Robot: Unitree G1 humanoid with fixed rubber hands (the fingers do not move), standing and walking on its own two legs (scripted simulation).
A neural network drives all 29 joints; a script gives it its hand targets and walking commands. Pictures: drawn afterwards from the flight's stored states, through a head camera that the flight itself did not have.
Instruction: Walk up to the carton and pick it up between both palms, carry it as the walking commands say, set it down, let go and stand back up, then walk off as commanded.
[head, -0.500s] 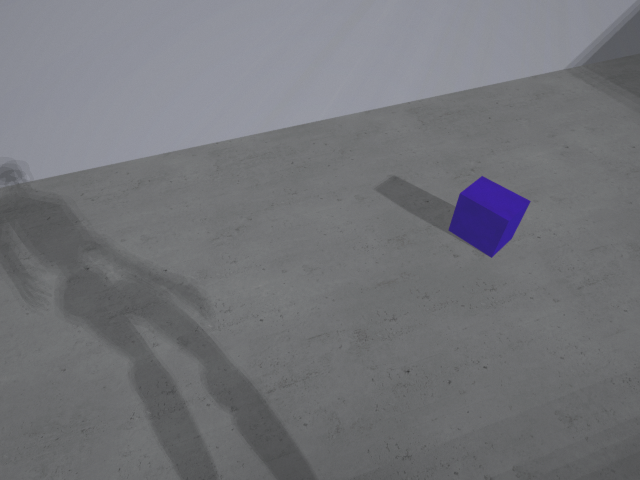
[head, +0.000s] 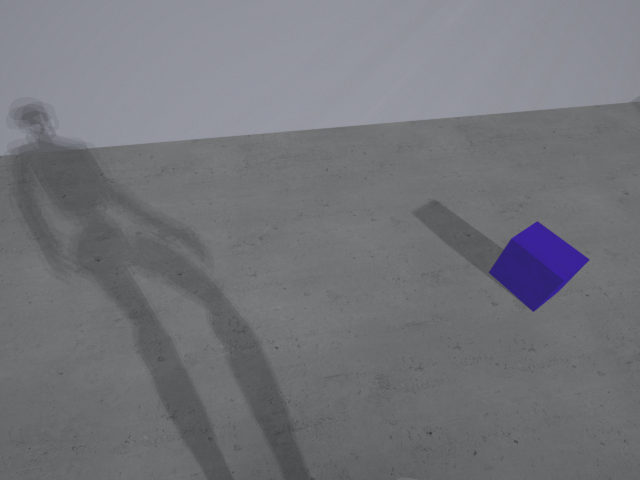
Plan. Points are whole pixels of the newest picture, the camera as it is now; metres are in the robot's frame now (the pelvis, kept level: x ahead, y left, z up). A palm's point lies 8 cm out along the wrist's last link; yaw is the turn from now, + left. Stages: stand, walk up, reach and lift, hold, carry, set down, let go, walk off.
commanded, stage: walk up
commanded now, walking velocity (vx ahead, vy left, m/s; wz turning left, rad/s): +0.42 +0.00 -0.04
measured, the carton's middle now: (535, 266) +0.93 -0.77 -0.67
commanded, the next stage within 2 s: none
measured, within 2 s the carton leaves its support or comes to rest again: neither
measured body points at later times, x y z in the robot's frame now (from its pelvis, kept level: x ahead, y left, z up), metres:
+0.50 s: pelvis +0.18 -0.08 +0.00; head +0.20 -0.11 +0.45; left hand +0.26 +0.23 -0.10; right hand +0.27 -0.37 -0.14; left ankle +0.16 +0.11 -0.65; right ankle +0.23 -0.14 -0.74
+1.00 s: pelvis +0.19 -0.03 +0.01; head +0.21 -0.01 +0.46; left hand +0.31 +0.23 -0.14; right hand +0.19 -0.29 -0.12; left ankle +0.19 +0.07 -0.74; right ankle +0.18 -0.17 -0.68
